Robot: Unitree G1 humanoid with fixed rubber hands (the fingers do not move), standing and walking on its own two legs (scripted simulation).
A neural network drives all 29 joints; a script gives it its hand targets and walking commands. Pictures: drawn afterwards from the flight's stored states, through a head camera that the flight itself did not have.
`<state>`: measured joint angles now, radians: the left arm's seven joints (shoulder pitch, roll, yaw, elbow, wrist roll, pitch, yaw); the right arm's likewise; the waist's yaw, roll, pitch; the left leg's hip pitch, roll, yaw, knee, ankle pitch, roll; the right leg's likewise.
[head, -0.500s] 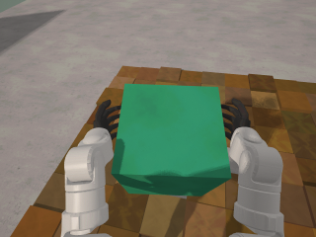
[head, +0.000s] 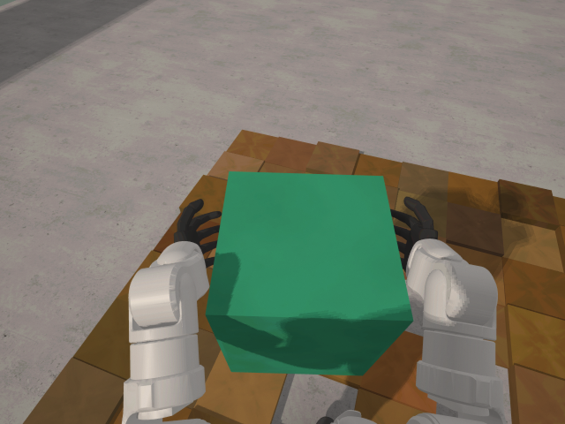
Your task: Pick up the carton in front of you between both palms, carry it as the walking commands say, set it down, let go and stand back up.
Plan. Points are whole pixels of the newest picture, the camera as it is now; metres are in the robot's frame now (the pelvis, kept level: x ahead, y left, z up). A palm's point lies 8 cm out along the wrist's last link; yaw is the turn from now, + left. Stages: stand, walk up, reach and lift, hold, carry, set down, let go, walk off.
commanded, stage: carry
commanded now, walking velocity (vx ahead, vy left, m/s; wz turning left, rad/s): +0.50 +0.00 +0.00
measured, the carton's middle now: (301, 281) +0.33 +0.00 +0.02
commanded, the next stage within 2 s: none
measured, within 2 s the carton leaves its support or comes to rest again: neither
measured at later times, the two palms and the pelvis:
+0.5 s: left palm (210, 73) +0.62 +0.16 +0.20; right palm (399, 82) +0.59 -0.14 +0.20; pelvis +0.27 +0.03 +0.05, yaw +0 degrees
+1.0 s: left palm (248, 54) +0.88 +0.13 +0.11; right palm (374, 54) +0.91 -0.17 +0.11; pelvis +0.56 -0.05 +0.04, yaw +1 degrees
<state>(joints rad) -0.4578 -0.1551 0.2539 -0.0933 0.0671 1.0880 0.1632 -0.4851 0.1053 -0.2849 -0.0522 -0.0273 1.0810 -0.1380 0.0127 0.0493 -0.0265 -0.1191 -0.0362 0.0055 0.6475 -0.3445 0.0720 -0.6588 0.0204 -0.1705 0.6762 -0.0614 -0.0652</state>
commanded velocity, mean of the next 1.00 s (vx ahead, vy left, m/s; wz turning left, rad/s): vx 0.50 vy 0.00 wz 0.00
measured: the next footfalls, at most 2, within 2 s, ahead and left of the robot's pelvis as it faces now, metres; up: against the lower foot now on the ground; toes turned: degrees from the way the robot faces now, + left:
left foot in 0.28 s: +0.28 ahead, +0.12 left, +0.05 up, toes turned +0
right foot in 0.74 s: +0.61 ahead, -0.11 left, +0.04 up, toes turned -4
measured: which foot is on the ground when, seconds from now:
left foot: down 0.00-0.00, up 0.02-0.26, down 0.28-0.76, up 0.78-1.00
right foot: down 0.00-0.30, up 0.32-0.72, down 0.74-1.00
